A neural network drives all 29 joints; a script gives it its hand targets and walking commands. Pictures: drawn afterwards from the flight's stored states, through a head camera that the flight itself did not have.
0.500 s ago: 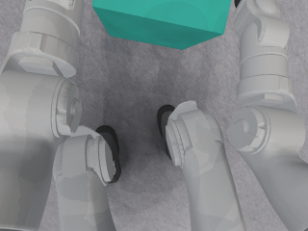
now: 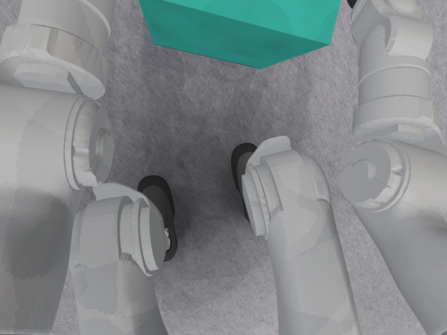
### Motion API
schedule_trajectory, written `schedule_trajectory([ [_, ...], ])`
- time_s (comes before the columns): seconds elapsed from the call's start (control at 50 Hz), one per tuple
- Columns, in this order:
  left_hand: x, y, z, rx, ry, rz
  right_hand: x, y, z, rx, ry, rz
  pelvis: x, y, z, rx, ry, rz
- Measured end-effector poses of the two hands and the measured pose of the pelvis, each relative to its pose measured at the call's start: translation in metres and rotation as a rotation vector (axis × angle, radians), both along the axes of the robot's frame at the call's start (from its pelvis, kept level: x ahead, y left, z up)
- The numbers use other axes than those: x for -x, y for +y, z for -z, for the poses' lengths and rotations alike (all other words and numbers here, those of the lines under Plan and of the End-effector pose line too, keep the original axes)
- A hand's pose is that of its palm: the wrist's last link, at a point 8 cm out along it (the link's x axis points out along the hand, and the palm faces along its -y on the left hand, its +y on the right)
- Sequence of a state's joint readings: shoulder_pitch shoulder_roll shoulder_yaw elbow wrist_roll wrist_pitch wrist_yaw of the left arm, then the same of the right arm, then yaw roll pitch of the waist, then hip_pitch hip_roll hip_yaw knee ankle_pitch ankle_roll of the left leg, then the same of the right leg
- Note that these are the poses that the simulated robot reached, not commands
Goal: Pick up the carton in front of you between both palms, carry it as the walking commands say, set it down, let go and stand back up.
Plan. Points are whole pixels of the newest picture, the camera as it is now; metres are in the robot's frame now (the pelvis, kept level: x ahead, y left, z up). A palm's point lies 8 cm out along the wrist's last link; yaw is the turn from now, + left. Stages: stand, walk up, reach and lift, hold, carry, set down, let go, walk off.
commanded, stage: set down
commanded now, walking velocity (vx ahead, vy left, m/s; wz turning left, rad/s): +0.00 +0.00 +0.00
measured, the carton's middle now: out of the picture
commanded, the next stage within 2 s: let go in 1.66 s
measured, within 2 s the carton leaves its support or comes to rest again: rests again in 0.38 s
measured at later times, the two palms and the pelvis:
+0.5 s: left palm out of the picture +0.61 +0.04 -0.19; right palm out of the picture +0.49 -0.28 -0.19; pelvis +0.01 -0.01 +0.00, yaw +0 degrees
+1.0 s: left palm out of the picture +0.63 +0.04 -0.05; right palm out of the picture +0.50 -0.31 -0.05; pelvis +0.01 -0.02 +0.06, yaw -1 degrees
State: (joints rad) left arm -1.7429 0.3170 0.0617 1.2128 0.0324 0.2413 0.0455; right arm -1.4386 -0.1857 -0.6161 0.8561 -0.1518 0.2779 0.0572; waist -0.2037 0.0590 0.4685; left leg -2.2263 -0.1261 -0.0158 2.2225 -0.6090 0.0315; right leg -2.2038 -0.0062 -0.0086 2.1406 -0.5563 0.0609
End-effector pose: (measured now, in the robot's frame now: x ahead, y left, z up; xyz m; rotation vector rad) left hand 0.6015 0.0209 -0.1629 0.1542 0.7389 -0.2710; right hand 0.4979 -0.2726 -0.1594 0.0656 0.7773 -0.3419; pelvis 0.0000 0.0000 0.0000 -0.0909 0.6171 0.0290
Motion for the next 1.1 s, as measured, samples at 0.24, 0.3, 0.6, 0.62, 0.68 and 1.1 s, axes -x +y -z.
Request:
schedule_trajectory([
  [0.24, -0.003, 0.000, 0.004, 0.032, -0.020, 0.003, -0.003, -0.003, 0.004, -0.009, -0.015, -0.014, 0.000, -0.002, 0.005, 0.000, -0.034, 0.004],
  [0.3, -0.004, 0.001, 0.006, 0.040, -0.027, 0.005, -0.004, -0.004, 0.006, -0.006, -0.018, -0.012, -0.001, -0.002, 0.006, -0.001, -0.041, 0.004],
  [0.6, -0.021, 0.033, 0.018, -0.068, -0.063, -0.036, 0.001, -0.035, 0.024, 0.054, -0.011, 0.115, -0.011, -0.011, 0.004, -0.014, -0.010, 0.004],
  [0.62, -0.024, 0.032, 0.015, -0.065, -0.071, -0.035, -0.002, -0.039, 0.021, 0.056, -0.022, 0.121, -0.011, -0.012, 0.004, -0.016, -0.010, 0.004],
  [0.68, -0.029, 0.022, 0.005, -0.047, -0.095, -0.024, -0.006, -0.048, 0.010, 0.056, -0.047, 0.124, -0.011, -0.017, 0.005, -0.023, -0.008, 0.009],
  [1.1, -0.039, 0.021, -0.151, -0.052, -0.114, -0.047, -0.005, -0.044, -0.140, 0.063, -0.119, 0.133, -0.009, -0.012, -0.082, -0.044, 0.144, 0.055],
])
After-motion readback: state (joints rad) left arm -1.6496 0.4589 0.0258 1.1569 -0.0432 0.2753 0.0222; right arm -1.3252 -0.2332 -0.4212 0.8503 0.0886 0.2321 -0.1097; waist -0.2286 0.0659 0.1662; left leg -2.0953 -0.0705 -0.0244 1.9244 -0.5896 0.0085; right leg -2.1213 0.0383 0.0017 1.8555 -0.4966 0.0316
